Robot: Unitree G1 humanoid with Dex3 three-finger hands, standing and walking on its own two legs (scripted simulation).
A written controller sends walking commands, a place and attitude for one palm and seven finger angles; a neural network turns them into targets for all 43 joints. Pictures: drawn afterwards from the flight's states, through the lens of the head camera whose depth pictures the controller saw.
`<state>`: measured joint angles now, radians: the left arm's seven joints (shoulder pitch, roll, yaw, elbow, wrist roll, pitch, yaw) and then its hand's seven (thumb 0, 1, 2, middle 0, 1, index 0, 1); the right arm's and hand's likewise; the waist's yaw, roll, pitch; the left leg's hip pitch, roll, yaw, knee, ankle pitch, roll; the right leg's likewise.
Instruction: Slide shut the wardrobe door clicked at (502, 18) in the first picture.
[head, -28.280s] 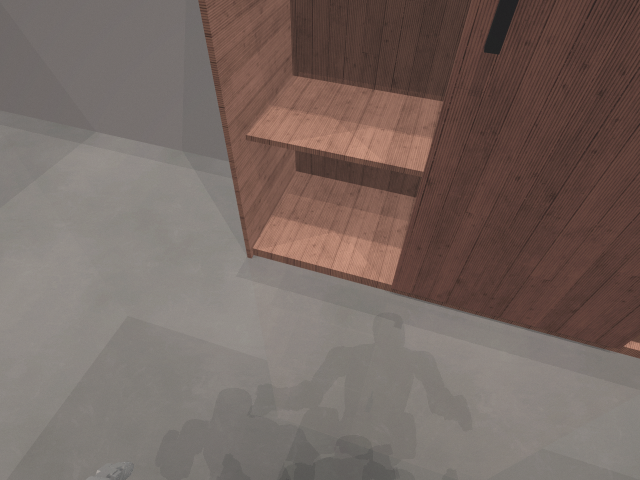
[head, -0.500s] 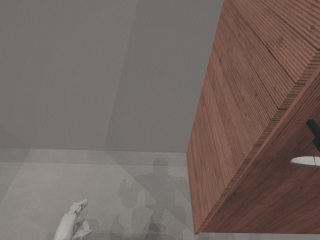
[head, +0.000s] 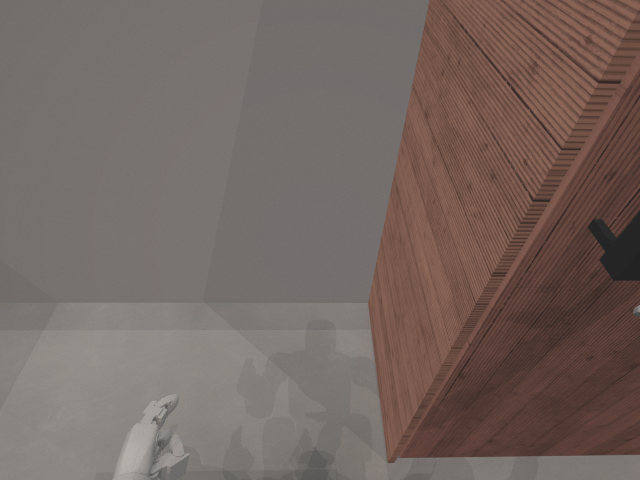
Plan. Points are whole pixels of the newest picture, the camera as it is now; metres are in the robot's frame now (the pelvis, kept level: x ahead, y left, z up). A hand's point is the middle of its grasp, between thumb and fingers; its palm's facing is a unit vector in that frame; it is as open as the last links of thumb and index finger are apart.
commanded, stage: slip the hand off the handle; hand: right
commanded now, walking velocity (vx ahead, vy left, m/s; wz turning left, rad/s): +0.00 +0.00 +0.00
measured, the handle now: out of the picture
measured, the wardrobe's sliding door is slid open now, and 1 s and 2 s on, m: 0.00 0.00 0.00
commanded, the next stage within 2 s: draw the hand back to the body in 0.80 s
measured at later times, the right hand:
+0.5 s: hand out of the picture +0.19 -0.37 +0.24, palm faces +0.61 +0.78 -0.15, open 14.7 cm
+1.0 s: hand out of the picture +0.13 -0.36 +0.23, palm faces +0.55 +0.82 -0.17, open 14.7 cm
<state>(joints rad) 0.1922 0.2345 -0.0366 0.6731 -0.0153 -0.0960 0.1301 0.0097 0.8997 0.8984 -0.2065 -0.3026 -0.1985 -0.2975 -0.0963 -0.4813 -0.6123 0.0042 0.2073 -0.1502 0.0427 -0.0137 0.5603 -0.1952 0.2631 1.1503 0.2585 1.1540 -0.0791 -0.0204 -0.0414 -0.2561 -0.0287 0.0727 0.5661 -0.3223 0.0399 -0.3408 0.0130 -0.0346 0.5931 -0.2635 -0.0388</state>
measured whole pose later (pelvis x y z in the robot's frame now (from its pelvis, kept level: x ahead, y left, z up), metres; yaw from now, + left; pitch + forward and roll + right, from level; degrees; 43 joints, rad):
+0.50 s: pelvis -0.01 -0.02 +0.00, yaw +0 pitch +0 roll +2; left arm 0.21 0.23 -0.05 0.67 0.00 -0.13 0.13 0.01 0.90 0.90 -0.21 -0.30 -0.20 -0.30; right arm 0.09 -0.45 -0.67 -0.21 0.28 -0.14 0.05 -0.01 0.56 -0.20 0.26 1.15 0.26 1.15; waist -0.10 -0.02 -0.04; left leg -0.26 -0.01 0.06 0.57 -0.31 0.01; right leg -0.35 0.03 -0.05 0.61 -0.26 -0.07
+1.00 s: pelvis -0.02 -0.03 +0.00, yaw -2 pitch -2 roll +2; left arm 0.16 0.22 -0.10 0.66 -0.02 -0.17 0.15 0.01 0.90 0.90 -0.21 -0.30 -0.20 -0.30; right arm 0.20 -0.43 -0.63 -0.36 0.34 -0.01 0.16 -0.01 0.56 -0.20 0.26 1.15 0.26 1.15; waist -0.16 -0.03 -0.03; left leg -0.23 0.01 0.10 0.58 -0.31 0.00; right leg -0.34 0.05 -0.01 0.62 -0.25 -0.07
